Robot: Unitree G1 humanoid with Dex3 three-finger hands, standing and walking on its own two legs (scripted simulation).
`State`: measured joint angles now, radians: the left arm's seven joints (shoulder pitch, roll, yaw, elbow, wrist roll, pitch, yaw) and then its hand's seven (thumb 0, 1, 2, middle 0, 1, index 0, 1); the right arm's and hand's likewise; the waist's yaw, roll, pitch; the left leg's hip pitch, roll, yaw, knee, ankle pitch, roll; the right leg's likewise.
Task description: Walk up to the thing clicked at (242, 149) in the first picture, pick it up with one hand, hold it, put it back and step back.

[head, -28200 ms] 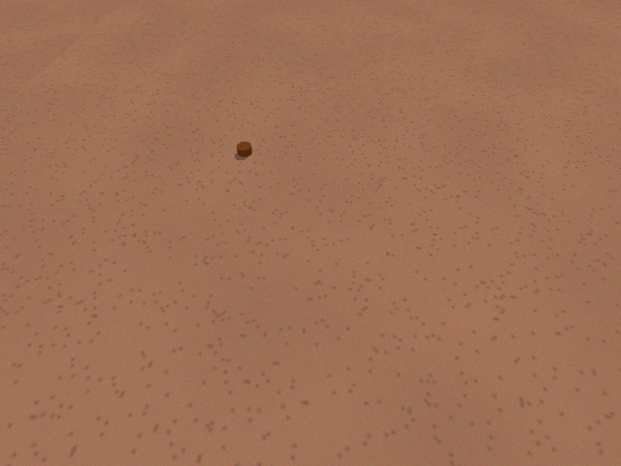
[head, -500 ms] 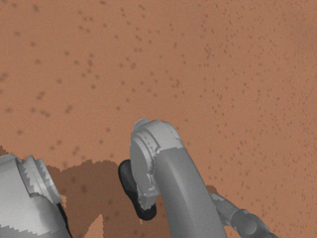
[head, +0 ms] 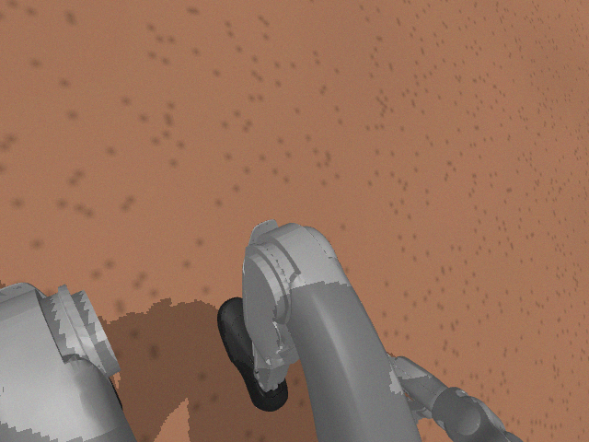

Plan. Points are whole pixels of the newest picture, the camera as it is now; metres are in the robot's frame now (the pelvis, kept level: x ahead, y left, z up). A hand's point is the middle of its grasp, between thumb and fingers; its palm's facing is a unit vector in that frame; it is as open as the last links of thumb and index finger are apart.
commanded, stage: close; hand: left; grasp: from above
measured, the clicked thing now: out of the picture +0.40 +0.37 -0.27
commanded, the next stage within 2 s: settle in 1.00 s
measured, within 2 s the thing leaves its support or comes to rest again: leaves its support in 1.40 s
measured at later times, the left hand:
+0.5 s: hand out of the picture +0.38 +0.36 -0.25, palm faces -0.39 -0.22 -0.89, open 10.3 cm
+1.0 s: hand out of the picture +0.38 +0.36 -0.25, palm faces -0.40 -0.20 -0.90, open 9.0 cm
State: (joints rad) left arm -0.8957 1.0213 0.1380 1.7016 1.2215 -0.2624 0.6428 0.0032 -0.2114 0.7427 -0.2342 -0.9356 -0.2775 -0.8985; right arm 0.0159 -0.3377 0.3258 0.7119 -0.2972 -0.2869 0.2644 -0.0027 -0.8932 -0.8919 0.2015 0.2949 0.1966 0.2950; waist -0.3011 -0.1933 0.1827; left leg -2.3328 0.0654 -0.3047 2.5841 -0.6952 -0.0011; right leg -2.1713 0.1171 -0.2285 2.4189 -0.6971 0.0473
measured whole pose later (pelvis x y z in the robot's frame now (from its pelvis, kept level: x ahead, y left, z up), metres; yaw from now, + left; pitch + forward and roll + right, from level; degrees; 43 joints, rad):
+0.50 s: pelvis +0.00 +0.00 +0.00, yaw +0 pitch +23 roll -15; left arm -0.89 1.00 0.17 1.71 1.21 -0.24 0.69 0.00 0.05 0.55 -0.44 -0.79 -0.50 -0.74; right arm 0.01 -0.35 0.32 0.71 -0.30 -0.29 0.27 0.00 -0.89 -0.89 0.20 0.29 0.20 0.29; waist -0.31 -0.19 0.18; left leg -2.33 0.07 -0.31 2.58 -0.70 0.00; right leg -2.17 0.12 -0.23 2.41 -0.69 0.05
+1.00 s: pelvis +0.00 +0.00 +0.00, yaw +0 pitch +22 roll -15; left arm -0.89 1.01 0.13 1.70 1.21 -0.26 0.68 -0.02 0.18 0.36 -0.59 -0.61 -0.72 -0.58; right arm 0.01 -0.33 0.34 0.71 -0.31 -0.28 0.26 0.00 -0.89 -0.89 0.20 0.29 0.20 0.29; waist -0.31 -0.19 0.19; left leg -2.33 0.07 -0.31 2.58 -0.69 0.00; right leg -2.17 0.12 -0.23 2.41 -0.69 0.05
